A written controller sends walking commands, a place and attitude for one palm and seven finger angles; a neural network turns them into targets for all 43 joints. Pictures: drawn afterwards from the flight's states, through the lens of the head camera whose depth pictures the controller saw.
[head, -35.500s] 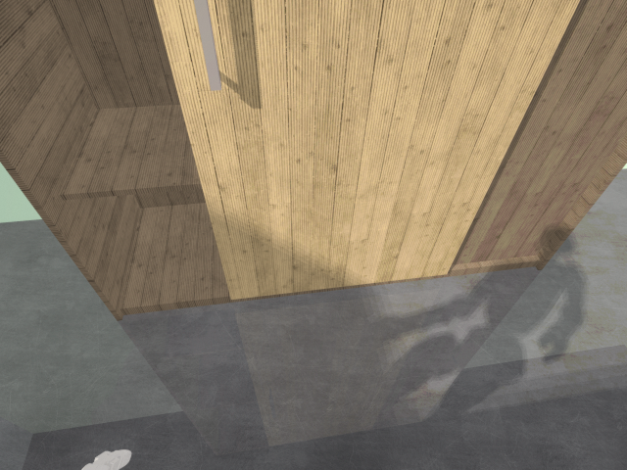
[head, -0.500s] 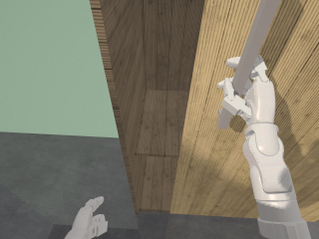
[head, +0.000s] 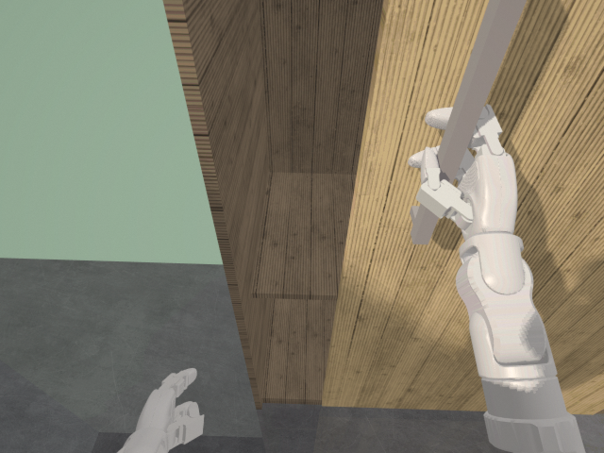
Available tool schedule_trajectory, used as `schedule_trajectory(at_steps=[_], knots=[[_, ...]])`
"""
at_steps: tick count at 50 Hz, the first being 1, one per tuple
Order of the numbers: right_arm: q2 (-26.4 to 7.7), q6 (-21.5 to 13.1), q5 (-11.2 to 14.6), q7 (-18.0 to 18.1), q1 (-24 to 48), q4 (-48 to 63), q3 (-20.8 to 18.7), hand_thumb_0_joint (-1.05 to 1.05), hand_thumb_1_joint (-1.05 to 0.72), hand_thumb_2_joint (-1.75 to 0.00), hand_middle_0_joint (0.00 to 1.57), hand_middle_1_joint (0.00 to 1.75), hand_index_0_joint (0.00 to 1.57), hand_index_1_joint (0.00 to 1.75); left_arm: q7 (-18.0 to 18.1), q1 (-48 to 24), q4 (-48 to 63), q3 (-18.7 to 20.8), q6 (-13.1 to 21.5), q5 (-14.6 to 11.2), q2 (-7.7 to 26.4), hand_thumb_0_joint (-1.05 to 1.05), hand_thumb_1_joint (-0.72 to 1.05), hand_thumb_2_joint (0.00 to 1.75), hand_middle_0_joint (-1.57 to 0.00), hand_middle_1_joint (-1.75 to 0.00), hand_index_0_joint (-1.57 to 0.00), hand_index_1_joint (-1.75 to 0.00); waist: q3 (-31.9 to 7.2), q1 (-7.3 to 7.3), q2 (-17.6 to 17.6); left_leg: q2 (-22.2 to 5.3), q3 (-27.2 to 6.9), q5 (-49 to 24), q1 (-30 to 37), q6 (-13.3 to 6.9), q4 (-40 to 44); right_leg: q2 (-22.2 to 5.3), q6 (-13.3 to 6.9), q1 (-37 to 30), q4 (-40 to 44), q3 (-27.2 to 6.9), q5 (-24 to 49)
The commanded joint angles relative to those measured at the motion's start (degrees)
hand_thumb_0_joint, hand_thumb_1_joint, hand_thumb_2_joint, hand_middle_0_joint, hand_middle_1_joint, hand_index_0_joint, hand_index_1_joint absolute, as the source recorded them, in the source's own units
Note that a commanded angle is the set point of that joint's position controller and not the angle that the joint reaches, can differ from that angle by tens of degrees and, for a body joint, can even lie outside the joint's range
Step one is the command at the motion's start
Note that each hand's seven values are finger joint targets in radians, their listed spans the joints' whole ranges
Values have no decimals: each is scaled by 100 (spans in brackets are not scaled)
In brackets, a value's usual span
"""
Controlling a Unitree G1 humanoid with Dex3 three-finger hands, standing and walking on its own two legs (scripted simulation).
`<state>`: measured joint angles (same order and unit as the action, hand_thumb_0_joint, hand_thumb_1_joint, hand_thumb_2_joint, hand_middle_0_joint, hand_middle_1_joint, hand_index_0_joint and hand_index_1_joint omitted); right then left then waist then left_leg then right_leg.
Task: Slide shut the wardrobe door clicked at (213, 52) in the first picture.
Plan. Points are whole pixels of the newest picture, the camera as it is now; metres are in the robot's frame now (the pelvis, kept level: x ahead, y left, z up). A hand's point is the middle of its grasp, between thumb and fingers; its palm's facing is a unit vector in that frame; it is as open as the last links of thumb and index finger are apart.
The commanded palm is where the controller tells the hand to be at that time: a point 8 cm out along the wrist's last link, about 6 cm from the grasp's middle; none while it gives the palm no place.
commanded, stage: step sideways, sliding the door along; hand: right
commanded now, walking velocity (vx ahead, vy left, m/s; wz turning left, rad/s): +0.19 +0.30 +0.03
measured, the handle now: (454, 120) +0.39 -0.14 +0.28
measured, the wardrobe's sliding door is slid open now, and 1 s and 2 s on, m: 0.18 0.18 0.18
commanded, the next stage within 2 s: stop walking and hold the door there in 0.42 s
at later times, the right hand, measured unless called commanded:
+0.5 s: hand (423, 185) +0.34 -0.11 +0.23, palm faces +0.07 +1.00 -0.06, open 6.3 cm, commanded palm +0.32 -0.13 +0.24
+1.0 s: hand (431, 188) +0.34 -0.12 +0.23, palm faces -0.04 +0.99 -0.10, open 6.4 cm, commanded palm +0.32 -0.16 +0.23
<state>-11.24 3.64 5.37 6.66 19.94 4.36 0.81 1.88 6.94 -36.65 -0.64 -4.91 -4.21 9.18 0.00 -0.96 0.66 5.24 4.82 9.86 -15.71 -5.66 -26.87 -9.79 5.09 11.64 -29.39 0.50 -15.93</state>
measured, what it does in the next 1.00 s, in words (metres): stands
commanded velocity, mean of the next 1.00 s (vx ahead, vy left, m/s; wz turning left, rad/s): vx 0.09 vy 0.15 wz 0.02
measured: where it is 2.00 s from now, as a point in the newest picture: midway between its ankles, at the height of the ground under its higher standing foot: outside the picture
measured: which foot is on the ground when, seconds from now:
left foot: down 0.00-1.00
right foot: down 0.00-1.00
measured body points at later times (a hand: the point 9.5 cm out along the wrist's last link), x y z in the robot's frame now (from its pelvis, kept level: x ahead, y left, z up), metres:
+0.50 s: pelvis +0.01 +0.01 +0.00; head +0.00 +0.01 +0.45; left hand +0.20 +0.21 -0.09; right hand +0.33 -0.16 +0.23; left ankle +0.05 +0.06 -0.73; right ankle -0.01 -0.20 -0.73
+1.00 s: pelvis +0.01 -0.04 +0.01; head -0.02 -0.03 +0.46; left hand +0.17 +0.20 -0.08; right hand +0.34 -0.17 +0.23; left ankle +0.05 +0.06 -0.73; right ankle -0.01 -0.20 -0.73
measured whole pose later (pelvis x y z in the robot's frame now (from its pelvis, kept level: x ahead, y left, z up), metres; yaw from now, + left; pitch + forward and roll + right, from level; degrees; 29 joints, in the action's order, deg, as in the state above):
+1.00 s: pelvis +0.01 -0.04 +0.01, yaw +1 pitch +0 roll +0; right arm -8.9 2.7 4.3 6.5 13.6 5.7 2.6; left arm 3.1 9.5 -38.9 -1.4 -0.9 -2.1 12.1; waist -5.0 1.7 2.3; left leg 1.9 1.6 8.3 -15.0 -1.9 -23.0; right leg -6.1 3.6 9.8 -24.4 3.5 -14.5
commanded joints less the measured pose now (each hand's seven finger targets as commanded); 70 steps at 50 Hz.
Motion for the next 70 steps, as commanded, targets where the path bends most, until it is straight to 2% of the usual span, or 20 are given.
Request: schedule_trajectory(at_steps=[1,3,5,8,11,13,14,16,19,21,26,27,28,29,34,35,38,42,52,70], knots=[[-111,-807,5,-245,2757,1962,495,0,-90,-90,45,140,45,140,46,-886,939,153,287,21,581,0,90,90,-20,-30,-20,-30,-1628,232,637,-615,-580,-507,485,479,262,-391,-678,-396,505,-123,919],[-155,-826,-27,-258,2742,1989,454,0,-90,-90,45,140,45,140,36,-807,975,168,271,10,560,0,90,90,-20,-30,-20,-30,-1810,190,341,-640,-595,-763,770,491,406,-382,-678,-473,275,-36,1211],[-154,-801,-18,-273,2732,2008,501,0,-90,-90,45,140,45,140,45,-806,959,174,283,-48,523,0,90,90,-20,-30,-20,-30,-1920,272,-228,-803,-806,-1092,861,394,522,-132,-584,-492,103,96,1124],[-34,-801,-4,-253,2732,2013,573,0,-90,-90,45,140,45,140,32,-833,949,169,292,-7,524,0,90,90,-20,-30,-20,-30,-1876,278,41,-829,-902,-939,688,375,514,-111,-605,-543,193,28,959],[-48,-821,-9,-252,2700,2050,566,0,-90,-90,45,140,45,140,36,-885,959,157,278,19,572,0,90,90,-20,-30,-20,-30,-1732,220,616,-595,-518,-686,600,481,225,-420,-686,-511,498,-139,1239],[-8,-834,-40,-278,2704,2062,613,0,-90,-90,45,140,45,140,17,-832,1000,169,271,3,558,0,90,90,-20,-30,-20,-30,-1851,205,445,-605,-506,-900,784,481,329,-418,-683,-601,294,-88,1555],[-105,-828,-45,-274,2665,2056,522,0,-90,-90,45,140,45,140,22,-802,1003,186,269,-4,544,0,90,90,-20,-30,-20,-30,-1900,206,62,-702,-634,-1188,941,453,470,-306,-645,-573,100,4,1589],[-68,-807,-30,-281,2672,2125,566,0,-90,-90,45,140,45,140,24,-815,982,175,288,-19,519,0,90,90,-20,-30,-20,-30,-2003,270,-256,-857,-821,-1457,992,361,448,-123,-576,-549,30,99,1426],[20,-801,2,-261,2652,2107,654,0,-90,-90,45,140,45,140,9,-874,966,171,270,-5,512,0,90,90,-20,-30,-20,-30,-1863,286,56,-842,-885,-940,713,393,511,-136,-606,-552,212,4,953],[37,-827,3,-252,2634,2173,667,0,-90,-90,45,140,45,140,13,-919,979,156,263,14,545,0,90,90,-20,-30,-20,-30,-1761,238,546,-645,-596,-746,643,471,291,-357,-661,-526,469,-110,1149],[1,-819,-18,-278,2624,2205,663,0,-90,-90,45,140,45,140,-1,-869,1009,171,265,-14,517,0,90,90,-20,-30,-20,-30,-1894,266,-74,-818,-783,-1323,932,401,455,-172,-584,-520,80,68,1399],[-1368,-694,-54,-71,1402,1038,-917,0,-90,-90,45,140,45,140,54,-595,774,278,249,41,764,0,90,90,-20,-30,-20,-30,-1802,156,-153,-958,-1061,-1419,874,352,637,-38,-562,-303,-86,223,1213],[-820,-652,-1,-156,1386,1465,-411,0,-90,-90,45,140,45,140,57,-568,813,262,237,73,674,0,90,90,-20,-30,-20,-30,-1834,215,-411,-1083,-1232,-1362,1002,381,748,154,-511,-179,-151,235,708],[-595,-682,23,-195,1646,1822,-155,0,-90,-90,45,140,45,140,48,-724,900,149,273,41,555,0,90,90,-20,-30,-20,-30,-1900,253,-487,-1181,-1375,-1259,999,421,884,257,-534,-171,-106,192,401],[-731,-711,57,-158,1391,1802,-317,0,-90,-90,45,140,45,140,116,-810,835,50,474,88,626,0,90,90,-20,-30,-20,-30,-1884,211,-249,-1033,-1159,-1353,1023,667,750,139,-619,-342,362,44,804],[-686,-725,53,-180,1368,1825,-244,0,-90,-90,45,140,45,140,128,-867,821,44,511,80,637,0,90,90,-20,-30,-20,-30,-1815,225,26,-1043,-1116,-1391,932,646,741,134,-600,-354,421,57,895],[-681,-710,25,-174,1204,1683,-272,0,-90,-90,45,140,45,140,132,-779,791,38,594,113,669,0,90,90,-20,-30,-20,-30,-1822,185,-312,-1025,-1134,-1168,960,676,803,185,-629,-319,432,63,783],[-490,-722,-11,-198,1129,1671,-82,0,-90,-90,45,140,45,140,150,-775,761,20,670,167,683,0,90,90,-20,-30,-20,-30,-1697,182,-351,-1041,-1140,-918,767,641,925,240,-641,-351,514,43,792],[386,-835,-124,-296,1317,1694,880,0,-90,-90,45,140,45,140,150,-819,760,-24,773,249,598,0,90,90,-20,-30,-20,-30,-1749,172,-246,-953,-908,-1109,652,532,581,237,-643,-484,763,29,1222],[1151,-1106,-285,-386,1752,1585,1805,0,-90,-90,45,140,45,140,70,-877,666,16,558,332,545,0,90,90,-20,-30,-20,-30,-1788,196,-162,-1003,-741,-1938,631,474,89,187,-633,-736,912,-49,2233]])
